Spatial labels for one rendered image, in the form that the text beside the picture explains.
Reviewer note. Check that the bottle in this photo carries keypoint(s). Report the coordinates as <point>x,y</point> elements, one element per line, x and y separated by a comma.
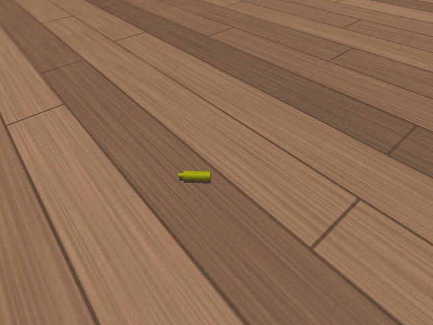
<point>196,175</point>

